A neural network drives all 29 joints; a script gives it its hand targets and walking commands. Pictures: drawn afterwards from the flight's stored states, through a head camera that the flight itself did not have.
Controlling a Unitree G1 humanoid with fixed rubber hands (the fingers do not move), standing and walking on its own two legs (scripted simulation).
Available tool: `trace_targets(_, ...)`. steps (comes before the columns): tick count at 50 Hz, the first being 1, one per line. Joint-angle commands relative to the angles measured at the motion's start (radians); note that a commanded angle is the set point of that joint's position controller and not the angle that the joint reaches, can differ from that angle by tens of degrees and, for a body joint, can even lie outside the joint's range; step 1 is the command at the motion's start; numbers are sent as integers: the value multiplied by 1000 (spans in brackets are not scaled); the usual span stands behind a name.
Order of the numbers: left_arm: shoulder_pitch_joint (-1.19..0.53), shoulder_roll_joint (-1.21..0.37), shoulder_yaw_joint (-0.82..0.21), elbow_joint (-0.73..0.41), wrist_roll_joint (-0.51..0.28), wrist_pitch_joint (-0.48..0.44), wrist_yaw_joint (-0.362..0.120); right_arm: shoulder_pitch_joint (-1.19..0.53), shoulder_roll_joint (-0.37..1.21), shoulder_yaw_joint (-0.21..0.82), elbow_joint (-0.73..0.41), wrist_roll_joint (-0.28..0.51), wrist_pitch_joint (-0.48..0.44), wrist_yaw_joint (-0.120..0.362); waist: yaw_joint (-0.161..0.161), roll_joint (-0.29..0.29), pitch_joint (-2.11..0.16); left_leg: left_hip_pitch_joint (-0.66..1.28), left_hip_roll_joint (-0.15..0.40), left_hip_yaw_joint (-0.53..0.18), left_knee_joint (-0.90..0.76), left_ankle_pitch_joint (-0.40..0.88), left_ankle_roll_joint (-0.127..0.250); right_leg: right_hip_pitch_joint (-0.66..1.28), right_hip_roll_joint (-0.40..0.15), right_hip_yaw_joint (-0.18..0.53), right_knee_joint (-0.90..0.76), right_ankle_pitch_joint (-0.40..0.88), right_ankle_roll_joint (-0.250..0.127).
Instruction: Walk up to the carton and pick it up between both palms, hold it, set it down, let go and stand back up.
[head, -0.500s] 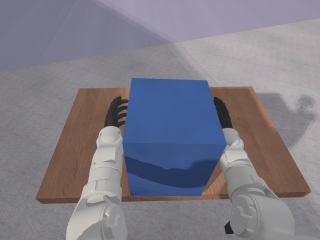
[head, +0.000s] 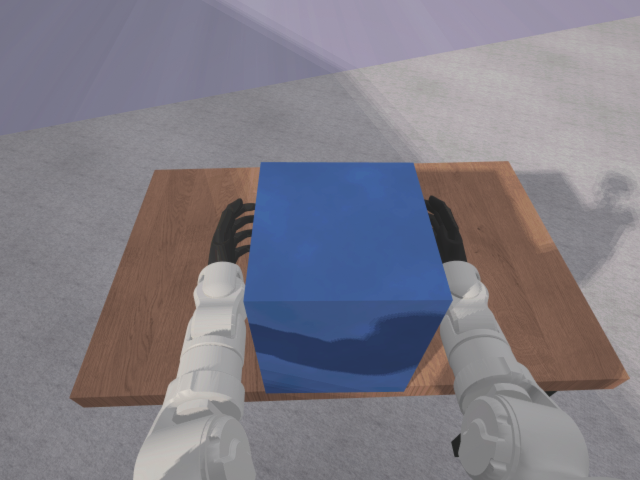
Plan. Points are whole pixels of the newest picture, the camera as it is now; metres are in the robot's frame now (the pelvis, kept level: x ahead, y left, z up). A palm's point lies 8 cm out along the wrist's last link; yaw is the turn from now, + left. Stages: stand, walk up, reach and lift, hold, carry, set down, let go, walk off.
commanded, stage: set down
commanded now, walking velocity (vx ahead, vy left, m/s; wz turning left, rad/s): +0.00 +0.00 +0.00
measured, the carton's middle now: (336, 283) +0.38 +0.00 +0.03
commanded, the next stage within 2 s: none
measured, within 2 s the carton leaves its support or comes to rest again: neither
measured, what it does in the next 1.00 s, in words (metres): stands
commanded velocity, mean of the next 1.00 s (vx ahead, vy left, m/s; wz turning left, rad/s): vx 0.00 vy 0.00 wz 0.00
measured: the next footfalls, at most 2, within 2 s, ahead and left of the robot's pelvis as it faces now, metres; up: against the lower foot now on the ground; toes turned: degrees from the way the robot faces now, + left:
none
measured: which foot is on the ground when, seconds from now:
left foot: down 0.00-1.00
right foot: down 0.00-1.00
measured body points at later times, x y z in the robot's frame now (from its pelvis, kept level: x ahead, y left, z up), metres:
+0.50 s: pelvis +0.00 +0.00 +0.00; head +0.03 +0.01 +0.45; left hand +0.40 +0.15 +0.06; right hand +0.41 -0.15 +0.07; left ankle +0.00 +0.12 -0.75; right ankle -0.02 -0.11 -0.75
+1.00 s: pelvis +0.00 +0.00 +0.00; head +0.04 +0.01 +0.45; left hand +0.40 +0.15 +0.06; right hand +0.41 -0.15 +0.06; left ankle +0.00 +0.12 -0.75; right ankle -0.02 -0.11 -0.75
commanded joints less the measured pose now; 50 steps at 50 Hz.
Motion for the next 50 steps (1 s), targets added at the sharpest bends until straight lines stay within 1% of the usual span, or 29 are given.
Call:
trace_targets(1, -526, -489, -281, -63, -8, -32, -67, -550, 490, 280, -107, -21, -93, 112, 9, 2, -491, 171, -11, 68, 36, 330, -18, 189, 14, -54, 47, 384, 39)
trace_targets(2, -534, -495, -287, -69, 2, -33, -64, -553, 495, 278, -108, -18, -92, 112, 2, 22, -493, 161, -16, 66, 28, 308, -15, 197, 11, -53, 44, 371, 37)
trace_targets(5, -531, -495, -296, -86, -2, -39, -65, -553, 504, 266, -110, -31, -92, 110, -7, 24, -484, 161, -16, 68, 25, 306, -17, 188, 11, -55, 43, 351, 37)
trace_targets(6, -527, -493, -282, -81, 6, -44, -68, -548, 504, 258, -110, -44, -93, 110, 9, 4, -494, 167, -16, 70, 30, 305, -18, 185, 9, -54, 45, 360, 41)
trace_targets(7, -517, -485, -277, -64, 13, -42, -68, -537, 500, 260, -109, -41, -94, 111, -1, 9, -477, 158, -17, 64, 23, 303, -18, 191, 10, -51, 42, 366, 45)
trace_targets(9, -514, -481, -259, -85, 20, -48, -71, -518, 507, 258, -109, -51, -94, 115, 8, 14, -473, 144, -24, 73, 21, 288, -12, 218, 5, -49, 48, 365, 44)
trace_targets(10, -494, -482, -260, -79, 27, -46, -72, -495, 502, 240, -95, -59, -95, 113, -1, 19, -462, 150, -19, 81, 15, 291, -13, 199, 8, -56, 44, 370, 44)
trace_targets(11, -485, -468, -242, -70, 34, -46, -74, -494, 492, 236, -86, -59, -92, 115, 10, 7, -443, 131, -21, 75, 13, 270, -5, 203, 8, -48, 40, 343, 44)
trace_targets(12, -484, -476, -247, -80, 35, -47, -74, -486, 485, 238, -91, -59, -95, 113, -4, 7, -439, 141, -18, 72, 12, 264, -5, 199, 6, -47, 40, 335, 43)
trace_targets(13, -481, -469, -236, -75, 45, -45, -77, -484, 486, 228, -79, -67, -94, 114, 2, 23, -418, 150, -19, 81, 9, 259, -6, 191, 7, -48, 40, 319, 42)
trace_targets(15, -471, -469, -242, -77, 37, -49, -81, -472, 492, 236, -88, -72, -101, 109, -7, 2, -426, 141, -20, 74, 14, 264, -8, 190, 9, -51, 33, 332, 45)
trace_targets(16, -473, -472, -241, -81, 43, -53, -80, -488, 490, 230, -106, -70, -104, 109, -4, 17, -436, 138, -21, 78, 5, 248, -8, 196, 2, -52, 29, 323, 43)
trace_targets(20, -465, -458, -218, -73, 59, -51, -82, -446, 488, 208, -74, -90, -100, 117, 5, 4, -389, 124, -24, 78, 1, 238, 2, 170, 5, -53, 33, 281, 45)
trace_targets(21, -446, -464, -211, -75, 71, -52, -82, -453, 490, 204, -86, -96, -101, 119, 12, 15, -387, 136, -19, 84, 0, 249, -7, 161, 4, -54, 31, 271, 42)
trace_targets(24, -424, -453, -202, -84, 76, -48, -84, -422, 484, 196, -68, -99, -102, 121, 5, 22, -364, 135, -21, 84, 3, 247, 1, 169, 8, -55, 28, 268, 40)
trace_targets(25, -432, -451, -200, -91, 76, -51, -85, -427, 479, 189, -67, -106, -98, 121, 12, 2, -364, 131, -20, 85, -1, 239, -2, 172, 6, -56, 27, 253, 44)
trace_targets(26, -431, -452, -200, -81, 79, -53, -84, -423, 488, 195, -68, -105, -100, 122, 6, -3, -365, 124, -25, 81, 4, 242, 5, 159, 8, -51, 31, 289, 45)
trace_targets(29, -397, -456, -186, -64, 90, -58, -81, -388, 474, 192, -40, -111, -99, 121, 6, 11, -319, 130, -21, 85, 4, 240, -7, 144, 10, -54, 28, 258, 40)
trace_targets(31, -399, -444, -175, -70, 90, -55, -85, -389, 487, 183, -55, -101, -97, 118, 7, 0, -310, 127, -21, 81, 5, 238, 8, 161, 10, -52, 23, 247, 47)
trace_targets(33, -381, -462, -183, -77, 97, -54, -89, -381, 474, 183, -51, -99, -96, 120, 2, -6, -299, 144, -18, 79, 3, 246, 3, 142, 10, -52, 14, 231, 39)
trace_targets(36, -373, -440, -185, -98, 93, -51, -80, -366, 458, 185, -63, -96, -98, 128, 12, 26, -318, 156, -19, 80, 11, 259, 1, 123, 13, -55, 16, 211, 31)
trace_targets(37, -371, -442, -194, -95, 91, -49, -77, -383, 445, 171, -67, -99, -99, 126, 12, 17, -326, 170, -12, 80, 13, 266, -6, 115, 18, -60, 15, 203, 35)
trace_targets(38, -355, -444, -179, -97, 102, -43, -74, -358, 444, 165, -43, -95, -94, 124, 2, 30, -303, 174, -17, 74, 13, 272, -3, 101, 20, -59, 6, 182, 27)
trace_targets(41, -361, -418, -164, -104, 103, -40, -84, -358, 438, 149, -65, -111, -85, 122, 7, 0, -274, 147, -22, 81, -4, 196, 12, 112, 7, -51, 2, 133, 38)
trace_targets(43, -352, -413, -159, -102, 103, -38, -81, -355, 426, 151, -64, -109, -85, 122, 12, -2, -283, 143, -17, 80, -2, 212, 9, 111, 15, -56, 7, 146, 38)
trace_targets(45, -359, -399, -163, -124, 100, -36, -77, -344, 407, 154, -70, -103, -78, 124, 13, 21, -288, 161, -18, 83, 0, 219, 11, 108, 10, -48, 7, 164, 33)
trace_targets(46, -353, -397, -166, -129, 104, -33, -74, -346, 381, 150, -75, -102, -81, 123, 6, 25, -301, 180, -15, 78, 6, 257, -2, 99, 16, -57, 9, 173, 26)
trace_targets(48, -325, -350, -151, -129, 99, -30, -71, -330, 347, 145, -69, -81, -81, 115, 21, 16, -282, 177, -16, 85, 16, 269, 6, 102, 12, -51, 15, 167, 32)
trace_targets(50, -330, -312, -129, -121, 91, -36, -60, -343, 315, 140, -56, -74, -79, 103, 22, -2, -277, 160, -16, 82, 25, 265, 2, 110, 15, -44, 18, 176, 39)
